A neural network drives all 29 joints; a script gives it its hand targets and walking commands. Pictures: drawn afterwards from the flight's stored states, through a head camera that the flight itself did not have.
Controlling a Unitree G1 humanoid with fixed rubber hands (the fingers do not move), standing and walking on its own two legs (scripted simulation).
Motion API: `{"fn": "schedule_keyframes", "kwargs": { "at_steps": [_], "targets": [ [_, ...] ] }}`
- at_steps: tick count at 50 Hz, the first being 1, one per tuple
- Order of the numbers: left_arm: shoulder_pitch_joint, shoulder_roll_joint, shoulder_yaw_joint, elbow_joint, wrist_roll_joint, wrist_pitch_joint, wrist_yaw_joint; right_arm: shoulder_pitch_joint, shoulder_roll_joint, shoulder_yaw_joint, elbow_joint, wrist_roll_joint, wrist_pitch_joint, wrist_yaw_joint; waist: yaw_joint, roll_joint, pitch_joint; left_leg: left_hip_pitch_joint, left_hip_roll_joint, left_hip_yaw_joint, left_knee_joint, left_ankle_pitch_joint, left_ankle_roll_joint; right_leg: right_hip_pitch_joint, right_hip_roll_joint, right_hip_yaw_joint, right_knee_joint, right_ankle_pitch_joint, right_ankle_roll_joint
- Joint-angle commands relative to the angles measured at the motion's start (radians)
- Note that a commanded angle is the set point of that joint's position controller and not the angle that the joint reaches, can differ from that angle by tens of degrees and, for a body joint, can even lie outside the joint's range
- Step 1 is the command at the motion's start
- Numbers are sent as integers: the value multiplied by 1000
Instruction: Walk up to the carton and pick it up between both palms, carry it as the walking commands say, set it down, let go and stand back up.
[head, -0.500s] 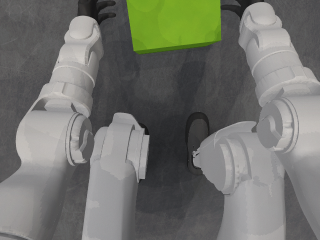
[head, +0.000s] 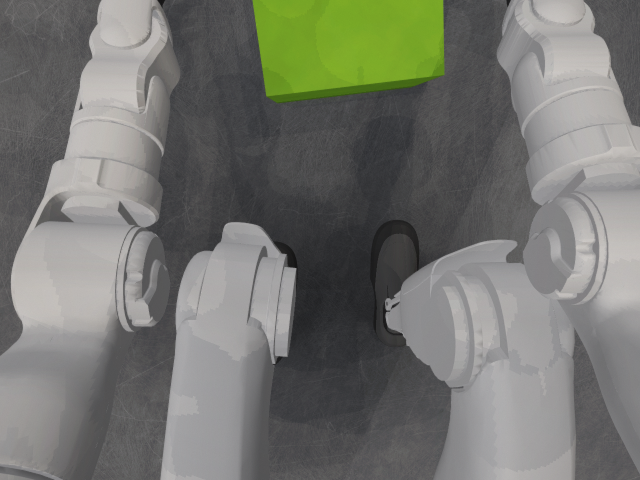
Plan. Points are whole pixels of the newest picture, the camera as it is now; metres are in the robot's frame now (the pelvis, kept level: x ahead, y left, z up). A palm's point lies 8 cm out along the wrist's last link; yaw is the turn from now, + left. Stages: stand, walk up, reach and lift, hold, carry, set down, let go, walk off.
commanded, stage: set down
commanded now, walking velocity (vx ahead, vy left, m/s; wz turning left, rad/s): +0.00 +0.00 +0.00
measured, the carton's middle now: (342, 16) +0.54 +0.01 -0.30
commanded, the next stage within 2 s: let go in 1.34 s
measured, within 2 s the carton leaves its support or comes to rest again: neither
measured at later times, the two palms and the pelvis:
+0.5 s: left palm out of the picture +0.51 +0.20 -0.06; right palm out of the picture +0.56 -0.16 -0.06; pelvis -0.01 -0.01 +0.07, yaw +2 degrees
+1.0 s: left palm out of the picture +0.51 +0.20 +0.08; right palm out of the picture +0.55 -0.17 +0.08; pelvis +0.00 -0.01 +0.20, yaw +2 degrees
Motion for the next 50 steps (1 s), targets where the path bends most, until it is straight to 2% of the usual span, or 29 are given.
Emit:
{"fn": "schedule_keyframes", "kwargs": {
  "at_steps": [1,3,6,7,10,12,13,14,15,17,22,23,24,25,26,27,28,30,31,32,35,36,39,40,41,43,46,49,50],
  "targets": [
    [-224,116,-48,-259,-112,-5,27,-150,-135,83,-330,131,5,-49,-6,54,-1696,684,-14,-50,-248,491,-61,975,16,58,-65,387,17],
    [-264,135,-66,-320,-121,17,39,-194,-86,137,-380,202,38,-52,50,62,-1787,754,-15,-49,-279,466,-49,1014,29,49,-79,351,16],
    [-272,151,-68,-470,-137,72,59,-207,-113,143,-469,232,101,-68,39,77,-1957,854,-28,-31,-307,496,-52,1148,41,41,-109,388,9],
    [-260,121,-85,-474,-170,88,56,-178,-107,151,-473,224,115,-71,-1,34,-1948,845,-25,-33,-306,469,-45,1180,37,37,-120,381,3],
    [-278,174,-30,-593,-136,130,59,-233,-147,122,-607,207,157,-75,20,33,-1946,867,-19,-31,-342,424,-40,1174,38,46,-164,309,5],
    [-280,139,-46,-536,-137,166,56,-213,-116,139,-508,208,196,-70,10,33,-1835,803,-17,-22,-385,325,-39,1159,36,39,-198,243,2],
    [-287,148,-38,-650,-135,175,54,-224,-123,122,-641,196,207,-78,14,30,-1934,847,-22,-22,-385,389,-38,1247,44,52,-203,309,-3],
    [-257,141,-36,-551,-133,197,53,-209,-147,98,-557,171,220,-79,-13,13,-1911,839,-19,-34,-402,338,-37,1219,37,41,-214,269,-4],
    [-244,170,-3,-504,-104,205,54,-201,-145,90,-541,160,231,-79,16,16,-1899,823,-21,-21,-413,302,-37,1220,35,49,-240,226,2],
    [-244,168,3,-561,-115,210,51,-220,-137,101,-640,159,239,-83,22,-15,-1918,797,-27,-18,-427,334,-29,1301,48,70,-262,285,-3],
    [-247,160,20,-519,-104,241,42,-204,-139,70,-600,114,267,-78,-2,-34,-1862,804,-32,-30,-511,278,-21,1295,47,67,-340,239,-4],
    [-213,158,25,-534,-87,242,36,-203,-145,44,-673,115,263,-79,11,21,-1887,829,-30,-29,-525,292,-22,1303,47,83,-366,247,-6],
    [-235,148,22,-554,-103,247,37,-180,-135,59,-639,106,272,-81,-8,-21,-1918,863,-32,-39,-550,314,-23,1335,52,74,-381,270,-6],
    [-233,174,50,-615,-87,244,38,-181,-159,50,-722,110,270,-83,14,3,-2034,905,-41,-25,-536,389,-30,1400,53,86,-385,351,-8],
    [-196,194,62,-579,-90,254,37,-166,-160,53,-677,98,281,-80,19,-62,-2021,892,-48,-26,-562,369,-22,1423,57,73,-397,335,6],
    [-207,175,35,-509,-99,266,32,-180,-141,62,-672,101,291,-81,-3,-47,-1949,866,-41,-27,-569,327,-21,1409,56,85,-420,290,2],
    [-223,156,29,-591,-109,262,27,-186,-138,57,-740,107,289,-80,-5,-27,-1979,870,-41,-24,-574,365,-25,1464,55,104,-431,339,-4],
    [-168,194,63,-592,-86,269,30,-132,-145,45,-721,106,305,-74,21,-36,-2062,926,-48,-20,-608,400,-24,1514,58,100,-461,395,6],
    [-157,180,58,-571,-100,279,27,-93,-163,18,-656,81,307,-74,-27,-47,-2008,903,-42,-29,-631,345,-27,1495,57,84,-473,350,5],
    [-180,184,62,-617,-88,275,29,-130,-143,29,-734,95,314,-74,11,-42,-2033,929,-44,-29,-648,371,-25,1529,59,97,-488,362,4],
    [-141,169,64,-614,-85,294,22,-94,-157,34,-733,90,330,-68,10,-23,-2075,970,-42,-30,-694,410,-30,1579,59,106,-538,404,-2],
    [-133,175,64,-686,-99,294,23,-131,-161,25,-873,91,325,-70,10,-58,-2167,1043,-49,-40,-712,481,-26,1660,66,95,-537,496,6],
    [-130,196,87,-658,-95,321,17,-77,-156,51,-777,101,360,-58,23,-77,-2111,1009,-46,-31,-755,446,-28,1711,56,124,-600,465,5],
    [-101,171,69,-658,-81,320,12,-47,-139,42,-749,103,358,-54,24,-25,-2093,1033,-43,-34,-781,464,-33,1675,56,113,-616,484,7],
    [-80,168,73,-746,-100,314,16,-45,-147,31,-828,101,351,-52,18,-38,-2221,1131,-49,-37,-788,549,-35,1741,58,103,-620,569,8],
    [-55,170,87,-661,-87,320,14,-59,-178,33,-827,83,349,-46,18,-62,-2125,1096,-49,-38,-821,526,-35,1740,61,106,-652,556,9],
    [-39,180,98,-698,-74,318,12,-35,-127,65,-809,110,361,-41,60,-62,-2195,1107,-51,-30,-871,554,-34,1895,50,142,-702,620,13],
    [-60,172,83,-736,-84,312,4,-33,-137,43,-800,98,358,-38,37,-45,-2168,1127,-38,-39,-935,545,-36,1894,55,135,-744,621,12],
    [-80,160,59,-698,-114,326,6,-84,-153,45,-825,101,361,-36,11,-85,-2170,1158,-40,-51,-956,511,-33,1921,52,141,-783,563,8]
  ]
}}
